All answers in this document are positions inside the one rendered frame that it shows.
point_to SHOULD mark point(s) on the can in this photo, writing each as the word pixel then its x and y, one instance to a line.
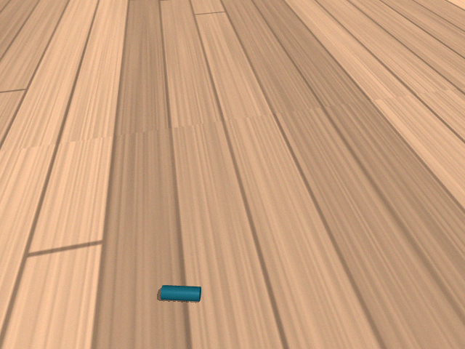
pixel 186 293

